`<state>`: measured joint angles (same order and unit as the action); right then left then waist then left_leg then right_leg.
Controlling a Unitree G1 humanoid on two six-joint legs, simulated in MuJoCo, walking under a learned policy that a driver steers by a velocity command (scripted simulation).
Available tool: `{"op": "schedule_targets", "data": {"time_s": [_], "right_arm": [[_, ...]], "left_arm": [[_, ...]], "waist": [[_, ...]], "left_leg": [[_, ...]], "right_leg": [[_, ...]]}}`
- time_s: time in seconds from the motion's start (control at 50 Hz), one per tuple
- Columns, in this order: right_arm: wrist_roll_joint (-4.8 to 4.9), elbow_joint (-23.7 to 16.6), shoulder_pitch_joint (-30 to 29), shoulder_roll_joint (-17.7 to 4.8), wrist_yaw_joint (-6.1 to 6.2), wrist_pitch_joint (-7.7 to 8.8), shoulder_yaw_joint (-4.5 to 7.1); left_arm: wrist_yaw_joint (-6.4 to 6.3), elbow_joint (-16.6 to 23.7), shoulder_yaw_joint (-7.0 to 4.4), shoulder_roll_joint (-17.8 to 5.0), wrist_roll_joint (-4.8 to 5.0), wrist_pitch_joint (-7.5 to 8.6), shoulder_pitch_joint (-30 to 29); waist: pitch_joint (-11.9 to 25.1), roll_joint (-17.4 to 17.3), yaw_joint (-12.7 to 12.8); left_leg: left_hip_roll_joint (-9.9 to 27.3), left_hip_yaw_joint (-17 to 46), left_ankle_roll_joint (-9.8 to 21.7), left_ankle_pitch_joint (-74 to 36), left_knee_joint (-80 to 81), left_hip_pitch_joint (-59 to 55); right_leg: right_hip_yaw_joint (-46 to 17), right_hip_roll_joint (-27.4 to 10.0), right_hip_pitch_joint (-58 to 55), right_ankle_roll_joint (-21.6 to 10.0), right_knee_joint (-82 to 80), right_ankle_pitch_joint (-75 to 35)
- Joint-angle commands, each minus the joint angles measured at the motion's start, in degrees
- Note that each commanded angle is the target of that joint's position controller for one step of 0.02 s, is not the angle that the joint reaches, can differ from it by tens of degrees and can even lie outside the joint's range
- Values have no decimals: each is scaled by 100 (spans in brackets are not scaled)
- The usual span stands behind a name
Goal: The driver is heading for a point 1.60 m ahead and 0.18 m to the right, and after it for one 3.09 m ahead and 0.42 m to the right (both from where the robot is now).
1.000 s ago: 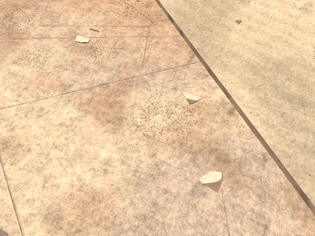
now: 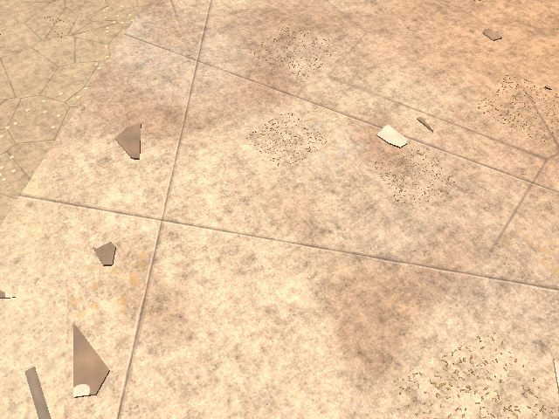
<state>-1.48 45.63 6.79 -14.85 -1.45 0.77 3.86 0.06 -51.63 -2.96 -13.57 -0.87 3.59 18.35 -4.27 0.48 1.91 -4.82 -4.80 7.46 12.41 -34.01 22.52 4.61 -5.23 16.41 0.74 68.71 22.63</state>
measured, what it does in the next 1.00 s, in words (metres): walks ahead: right foot, then left foot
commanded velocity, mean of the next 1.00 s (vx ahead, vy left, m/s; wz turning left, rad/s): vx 0.50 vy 0.00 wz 0.20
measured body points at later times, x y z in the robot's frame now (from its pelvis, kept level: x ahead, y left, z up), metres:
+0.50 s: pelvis +0.29 -0.01 +0.00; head +0.32 -0.01 +0.45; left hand +0.46 +0.25 -0.10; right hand +0.28 -0.28 -0.14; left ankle +0.07 +0.04 -0.69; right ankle +0.41 -0.08 -0.72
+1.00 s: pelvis +0.55 +0.05 +0.00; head +0.58 +0.07 +0.45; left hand +0.44 +0.29 -0.14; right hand +0.79 -0.13 -0.09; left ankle +0.65 +0.16 -0.73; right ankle +0.41 -0.08 -0.72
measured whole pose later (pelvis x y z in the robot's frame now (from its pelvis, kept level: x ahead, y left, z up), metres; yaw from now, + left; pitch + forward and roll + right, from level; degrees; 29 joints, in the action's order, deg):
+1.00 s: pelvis +0.55 +0.05 +0.00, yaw +9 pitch +1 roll -2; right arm -2.2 45.6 1.3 -12.8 -1.3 3.7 0.4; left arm 0.2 -57.5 -2.1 -12.9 -0.9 4.2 25.8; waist -2.4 -0.7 3.9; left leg 0.9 -3.7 4.9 6.2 -28.4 25.0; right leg 2.7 2.4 -3.8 -1.6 20.0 23.6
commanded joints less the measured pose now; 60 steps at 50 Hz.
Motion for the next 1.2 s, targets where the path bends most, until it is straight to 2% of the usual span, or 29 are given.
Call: {"op": "schedule_targets", "data": {"time_s": [0.02, 0.06, 0.12, 0.24, 0.36, 0.42, 0.44, 0.46, 0.48, 0.5, 0.52, 0.54, 0.56, 0.58, 0.6, 0.66, 0.78, 0.88, 0.94, 0.96, 0.98, 1.0, 1.02, 1.04, 1.06, 1.08, 1.1, 1.14, 1.2], "right_arm": [[127, 7, 813, -791, 145, 64, 232], [159, -45, 730, -670, 130, 182, 173], [159, 45, 1061, -825, 104, 275, 198], [157, 321, 1868, -708, 130, 331, 117], [51, 553, 2319, -733, 234, 338, 47], [22, 573, 2019, -879, 282, 367, 50], [0, 598, 1957, -938, 271, 375, 57], [18, 606, 1854, -944, 244, 384, 49], [59, 447, 1869, -707, 218, 421, -25], [269, 454, 2645, -239, 182, 399, -88], [45, 504, 2268, -733, 216, 385, -11], [43, 409, 1835, -691, 181, 387, -3], [34, 351, 1574, -587, 147, 391, -44], [0, 329, 1474, -523, 112, 343, -47], [-55, 338, 1557, -449, 70, 277, -73], [-96, 328, 1451, -298, -14, 172, -117], [-42, -133, -65, -148, -70, 173, -243], [0, -324, -768, -202, -45, 205, -271], [-19, -329, -663, -329, -6, 252, -214], [-37, -210, -291, -389, 23, 282, -171], [-77, 63, 483, -472, 65, 337, -107], [-182, 357, 1504, -776, 132, 401, 4], [-299, 397, 2152, -1428, 190, 404, 178], [-58, 416, 1983, -1310, 155, 313, 189], [25, 343, 1379, -958, 143, 292, 96], [27, 278, 940, -586, 117, 331, 2], [19, 288, 757, -394, 119, 377, -50], [37, 401, 761, -262, 160, 475, -95], [81, 557, 1038, -396, 170, 605, -49]], "left_arm": [[12, 644, -108, -627, -80, 136, -244], [39, 591, -100, -577, -212, -76, -34], [87, 738, -78, -484, -199, -214, -376], [149, 1058, -25, -462, -148, -194, -1511], [214, 1392, 62, -447, -81, -95, -2392], [160, 1239, 9, -595, -56, -31, -1723], [95, 1040, -53, -718, -39, -5, -1096], [16, 775, -115, -828, -62, 47, -188], [-82, 622, -216, -1215, -196, 80, 775], [-45, 538, -364, -1730, -256, 47, 940], [35, 551, -261, -1211, -32, -13, 510], [56, 636, -183, -898, 20, -12, -74], [76, 631, -121, -648, -20, 19, -321], [60, 559, -81, -553, -25, 56, -337], [47, 456, -42, -464, -9, 87, -327], [69, 213, -62, -572, 44, 213, 8], [86, -77, -65, -635, 69, 212, 475], [46, -287, -74, -737, 27, 188, 859], [-12, -358, -96, -829, -15, 142, 783], [-27, -367, -104, -865, -20, 125, 707], [-27, -383, -92, -847, -7, 98, 651], [-25, -294, -38, -709, 14, 101, 631], [25, -65, 121, -81, 211, 115, 1126], [-17, -179, -10, -540, 94, 77, 1095], [-18, -112, -83, -709, 38, 46, 641], [29, -76, -56, -581, 52, 61, 402], [53, -109, -56, -479, 44, 17, 349], [128, -214, -44, -331, -89, -142, 518], [199, -83, -66, -272, -69, -253, 165]], "waist": [[446, 20, -198], [566, -79, -22], [428, -133, -64], [187, -336, -511], [-62, -405, -760], [111, -509, -329], [442, -516, -69], [916, -357, 380], [1638, 141, 699], [2200, 1552, 300], [1656, 576, 194], [837, 236, -3], [510, -21, -74], [335, 84, -177], [319, 258, -307], [310, 346, -373], [-4, 313, -81], [-21, 361, 117], [15, 394, -37], [189, 393, -220], [575, 228, -566], [1218, -64, -926], [2052, -1282, -867], [2088, -1148, -835], [1123, -615, -593], [622, -410, -451], [359, -433, -305], [232, -555, -101], [151, -412, -42]], "left_leg": [[1642, 2396, 935, -1589, 1938, -1915], [1374, 2084, 903, -2077, 2025, -1544], [1193, 1922, 854, -1983, 2236, -1385], [1155, 1790, 412, -2501, 2323, -2117], [1371, 1791, 386, -3197, 2113, -2846], [1434, 1636, 208, -4784, 1544, -2813], [1353, 1558, 138, -5486, 861, -2805], [1147, 1355, 50, -5271, -209, -2435], [847, 1183, -20, -3495, -1798, -1405], [-327, 742, -296, 1140, -3870, 492], [-57, 1245, -174, 1435, -4243, 1032], [230, 1216, -186, 923, -4080, 1131], [429, 1119, -203, 650, -3808, 1044], [579, 1040, -235, 571, -3559, 929], [680, 974, -303, 509, -3344, 696], [811, 735, -460, 317, -2967, 758], [1022, 296, -710, -885, -1114, 1220], [831, 150, -587, -1094, -103, 920], [683, 145, -355, -509, 245, 567], [531, 94, -256, -312, 429, 62], [370, 13, -114, -407, 821, -898], [896, 589, 136, -247, 855, -2335], [2678, 3111, 777, 420, 1168, -4151], [3001, 4292, 967, 672, 1862, -3898], [2710, 3332, 762, 939, 1938, -3076], [2453, 2627, 579, 672, 2201, -2293], [2191, 2056, 333, 338, 2411, -1816], [1907, 1323, 104, -328, 2621, -1336], [1843, 722, 88, -1021, 2767, -1453]], "right_leg": [[-591, -261, 2055, -33, 70, -429], [-572, -250, 1610, 78, -226, -470], [-457, -197, 1855, 201, -806, -950], [-381, -97, 2417, 121, -2274, -2227], [-173, 239, 2308, -186, -3325, -2198], [-95, 584, 1105, -506, -3761, -1590], [-32, 791, 360, -622, -3863, -1369], [-110, 714, -820, -786, -4205, -1627], [-1359, -440, -2274, -1075, -4226, -1028], [-4194, -1912, -3511, -1956, -4767, -888], [-4550, -1695, -2916, -1816, -5211, -547], [-3523, -1522, -2062, -1704, -5309, -584], [-2917, -1252, -1513, -1574, -5483, -1092], [-2422, -1009, -1166, -1436, -5599, -1500], [-2046, -803, -879, -1316, -5731, -1766], [-1570, -666, -752, -1364, -5967, -2388], [-883, -354, -908, -1224, -6251, -2758], [-813, -577, -1489, -1136, -5985, -3292], [-838, -785, -1905, -1051, -5520, -4048], [-769, -754, -1948, -981, -5052, -4709], [-563, -549, -1803, -878, -4120, -5072], [-361, -287, -987, -756, -2806, -4207], [51, 529, 1023, -466, -633, -1343], [-514, 837, 1796, -529, 173, 758], [-792, 451, 2046, -603, 315, 313], [-807, 226, 1912, -606, 34, -167], [-787, 90, 1682, -590, -255, -410], [-750, 14, 1302, -479, -435, -687], [-699, -34, 1720, -391, -517, -1192]]}}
